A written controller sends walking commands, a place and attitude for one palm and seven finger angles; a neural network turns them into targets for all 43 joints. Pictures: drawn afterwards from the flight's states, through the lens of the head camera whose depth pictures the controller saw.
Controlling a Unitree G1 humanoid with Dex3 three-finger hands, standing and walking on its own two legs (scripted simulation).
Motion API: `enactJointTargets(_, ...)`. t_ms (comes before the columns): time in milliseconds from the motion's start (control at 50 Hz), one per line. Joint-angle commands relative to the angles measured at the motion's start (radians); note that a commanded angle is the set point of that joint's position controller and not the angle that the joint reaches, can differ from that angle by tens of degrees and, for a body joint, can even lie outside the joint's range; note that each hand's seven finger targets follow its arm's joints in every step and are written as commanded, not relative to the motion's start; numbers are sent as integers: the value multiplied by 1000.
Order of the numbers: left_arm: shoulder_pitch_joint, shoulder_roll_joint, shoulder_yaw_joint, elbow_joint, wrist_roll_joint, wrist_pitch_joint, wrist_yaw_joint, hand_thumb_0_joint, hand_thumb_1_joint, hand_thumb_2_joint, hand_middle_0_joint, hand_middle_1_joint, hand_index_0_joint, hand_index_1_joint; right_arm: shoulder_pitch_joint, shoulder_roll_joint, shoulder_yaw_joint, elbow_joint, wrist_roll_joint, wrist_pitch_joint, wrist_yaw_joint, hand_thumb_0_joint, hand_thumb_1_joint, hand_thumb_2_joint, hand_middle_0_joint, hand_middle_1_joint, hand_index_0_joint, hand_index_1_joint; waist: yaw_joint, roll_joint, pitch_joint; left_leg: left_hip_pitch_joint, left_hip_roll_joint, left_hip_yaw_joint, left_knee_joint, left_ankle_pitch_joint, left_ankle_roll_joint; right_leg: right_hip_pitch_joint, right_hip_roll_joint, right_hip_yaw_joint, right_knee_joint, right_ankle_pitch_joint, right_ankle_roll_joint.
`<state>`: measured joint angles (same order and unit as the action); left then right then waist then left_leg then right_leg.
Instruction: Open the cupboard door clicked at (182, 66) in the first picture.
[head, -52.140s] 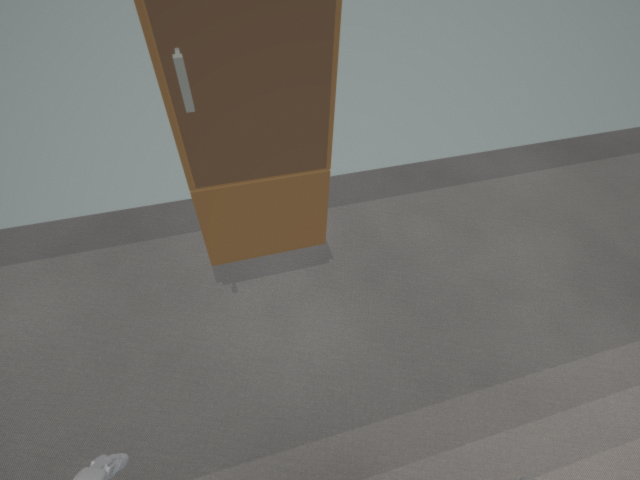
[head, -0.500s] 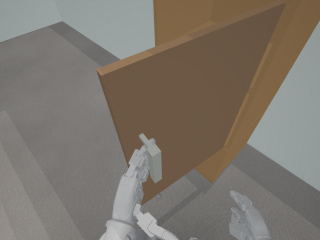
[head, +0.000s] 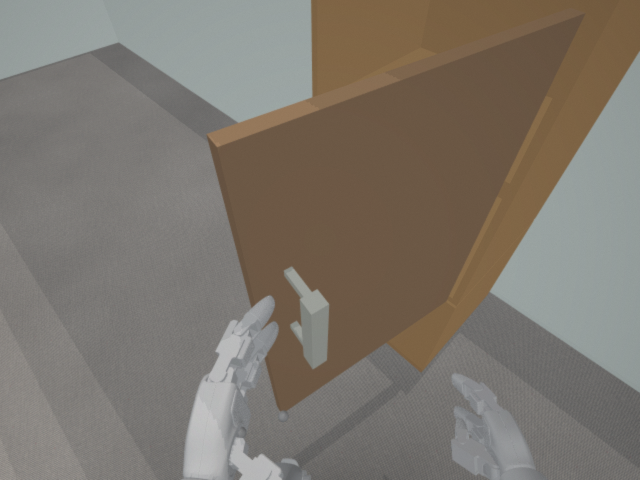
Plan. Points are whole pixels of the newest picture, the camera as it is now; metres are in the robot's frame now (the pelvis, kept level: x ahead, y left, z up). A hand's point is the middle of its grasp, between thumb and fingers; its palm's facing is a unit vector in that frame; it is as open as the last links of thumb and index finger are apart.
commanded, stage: slide the hand sideways off the handle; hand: left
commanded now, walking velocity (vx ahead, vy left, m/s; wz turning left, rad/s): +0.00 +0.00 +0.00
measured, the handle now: (304, 319) +0.29 +0.04 +0.08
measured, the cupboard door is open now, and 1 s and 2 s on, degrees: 79 79 79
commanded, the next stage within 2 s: draw the hand back to the body in 0.42 s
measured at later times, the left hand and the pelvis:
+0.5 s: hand (247, 439) +0.16 +0.08 +0.08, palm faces -0.02 -1.00 +0.00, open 16.1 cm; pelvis +0.00 -0.02 -0.01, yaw +0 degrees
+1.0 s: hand (175, 412) +0.16 +0.14 +0.14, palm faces -0.02 -1.00 -0.08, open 16.3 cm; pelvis +0.01 -0.01 +0.02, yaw +0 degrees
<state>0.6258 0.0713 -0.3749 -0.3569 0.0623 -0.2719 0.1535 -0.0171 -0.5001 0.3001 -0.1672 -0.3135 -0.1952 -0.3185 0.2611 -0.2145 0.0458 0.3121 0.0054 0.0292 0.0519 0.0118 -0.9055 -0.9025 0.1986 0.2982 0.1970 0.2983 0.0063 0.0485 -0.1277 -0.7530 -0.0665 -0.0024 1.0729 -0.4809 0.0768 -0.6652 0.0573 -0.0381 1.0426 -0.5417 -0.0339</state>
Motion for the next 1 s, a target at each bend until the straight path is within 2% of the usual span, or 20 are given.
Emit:
enactJointTargets(0, 50, -8, 13, -262, -8, -94, -19, 0, -500, 300, -150, -300, -150, -300, -66, -89, -54, -183, 2, -57, -7, 0, -900, -900, 200, 300, 200, 300, -6, -60, -124, 156, 53, -114, -184, 160, -49, -33, -12, 12, -125, 196, -16)
enactJointTargets(80, 120, 32, 70, -282, -39, -90, -53, 0, -500, 300, -150, -300, -150, -300, -62, -88, -59, -186, 5, -59, -17, 0, -900, -900, 200, 300, 200, 300, 5, -81, -137, 134, 46, -92, -166, 176, -43, -1, -11, 25, -133, 230, -12)
enactJointTargets(160, 185, 29, 91, -300, -70, -83, -88, 0, -500, 300, -150, -300, -150, -300, -61, -84, -63, -189, 11, -62, -26, 0, -900, -900, 200, 300, 200, 300, 5, -89, -126, 117, 43, -82, -153, 211, -40, 14, -11, 27, -131, 279, -5)
enactJointTargets(200, 187, 36, 96, -324, -86, -85, -105, 0, -500, 300, -150, -300, -150, -300, -60, -84, -62, -192, 12, -66, -31, 0, -900, -900, 200, 300, 200, 300, 1, -66, -120, 104, 40, -77, -144, 197, -37, 7, -13, 32, -136, 274, -1)
enactJointTargets(260, 170, 72, 138, -316, -101, -97, -129, 0, -500, 300, -150, -300, -150, -300, -59, -91, -67, -177, 11, -73, -44, 0, -900, -900, 200, 300, 200, 300, -13, -89, -101, 68, 39, -75, -120, 166, -33, -13, -15, 46, -144, 251, 5)
enactJointTargets(320, 194, 100, 183, -314, -126, -115, -160, 0, -500, 300, -150, -300, -150, -300, -57, -90, -72, -169, 15, -80, -54, 0, -900, -900, 200, 300, 200, 300, -7, -66, -109, 53, 39, -69, -107, 152, -35, -20, -18, 57, -148, 236, 8)
enactJointTargets(360, 201, 113, 207, -329, -145, -120, -177, 0, -500, 300, -150, -300, -150, -300, -59, -90, -75, -169, 18, -85, -60, 0, -900, -900, 200, 300, 200, 300, 0, -49, -139, 54, 37, -66, -101, 163, -36, -2, -20, 65, -147, 250, 9)
enactJointTargets(400, 186, 105, 202, -334, -163, -121, -192, 0, -500, 300, -150, -300, -150, -300, -60, -89, -73, -172, 22, -89, -65, 0, -900, -900, 200, 300, 200, 300, -11, -63, -136, 46, 37, -67, -94, 156, -34, -5, -24, 70, -155, 254, 17)
enactJointTargets(460, 176, 102, 215, -329, -180, -121, -199, 0, -500, 300, -150, -300, -150, -300, -61, -88, -74, -166, 23, -98, -72, 0, -900, -900, 200, 300, 200, 300, -13, -65, -141, 36, 35, -67, -82, 152, -33, -2, -28, 81, -160, 258, 21)
enactJointTargets(480, 199, 119, 245, -310, -184, -117, -198, 0, -500, 300, -150, -300, -150, -300, -59, -86, -78, -160, 25, -94, -75, 0, -900, -900, 200, 300, 200, 300, -3, -60, -141, 30, 37, -64, -82, 153, -36, 4, -29, 84, -161, 261, 21)
enactJointTargets(500, 188, 110, 233, -306, -184, -114, -200, 0, -500, 300, -150, -300, -150, -300, -62, -87, -75, -166, 25, -93, -76, 0, -900, -900, 200, 300, 200, 300, -12, -69, -126, 24, 37, -65, -81, 146, -35, -2, -30, 88, -167, 258, 25)
enactJointTargets(520, 156, 151, 271, -324, -185, -111, -196, 0, -500, 300, -150, -300, -150, -300, -57, -91, -78, -164, 26, -89, -79, 0, -900, -900, 200, 300, 200, 300, -9, -73, -137, 25, 39, -64, -84, 137, -34, 4, -30, 92, -174, 235, 25)
enactJointTargets(580, 155, 196, 326, -360, -189, -91, -181, 0, -500, 300, -150, -300, -150, -300, -62, -89, -76, -168, 34, -83, -89, 0, -900, -900, 200, 300, 200, 300, 9, -29, -151, 65, 40, -56, -104, 158, -33, 36, -29, 99, -193, 242, 21)
enactJointTargets(600, 148, 191, 324, -372, -195, -81, -183, 0, -500, 300, -150, -300, -150, -300, -62, -87, -72, -171, 35, -82, -91, 0, -900, -900, 200, 300, 200, 300, 5, -29, -154, 75, 40, -55, -112, 157, -31, 43, -28, 95, -202, 241, 24)
enactJointTargets(640, 143, 195, 345, -375, -214, -60, -188, 0, -500, 300, -150, -300, -150, -300, -67, -89, -68, -169, 41, -80, -96, 0, -900, -900, 200, 300, 200, 300, 7, -35, -143, 91, 40, -59, -130, 158, -29, 60, -26, 92, -222, 239, 25)
enactJointTargets(680, 153, 201, 379, -344, -237, -37, -204, 0, -500, 300, -150, -300, -150, -300, -71, -90, -67, -157, 45, -80, -102, 0, -900, -900, 200, 300, 200, 300, 2, -79, -106, 91, 43, -58, -141, 148, -29, 71, -30, 95, -249, 240, 35)
enactJointTargets(760, 148, 199, 393, -343, -275, -3, -252, 0, -500, 300, -150, -300, -150, -300, -74, -101, -62, -148, 51, -95, -111, 0, -900, -900, 200, 300, 200, 300, -4, -76, -86, 129, 45, -63, -172, 170, -26, 97, -35, 85, -276, 289, 44)
enactJointTargets(840, 141, 237, 428, -383, -287, 23, -275, 0, -500, 300, -150, -300, -150, -300, -78, -108, -60, -142, 52, -110, -114, 0, -900, -900, 200, 300, 200, 300, 11, -9, -83, 188, 47, -69, -219, 211, -26, 113, -23, 42, -274, 302, 25)
enactJointTargets(900, 150, 263, 478, -406, -302, 32, -278, 0, -500, 300, -150, -300, -150, -300, -76, -104, -60, -134, 55, -118, -115, 0, -900, -900, 200, 300, 200, 300, 20, -11, -85, 219, 48, -70, -240, 241, -30, 126, -16, 26, -280, 327, 21)
enactJointTargets(980, 132, 275, 518, -417, -328, 42, -290, 0, -360, 360, -155, -300, -155, -300, -83, -110, -59, -120, 59, -133, -115, 0, -900, -900, 200, 300, 200, 300, 22, -7, -73, 247, 52, -79, -267, 246, -34, 130, -7, 8, -293, 308, 14)
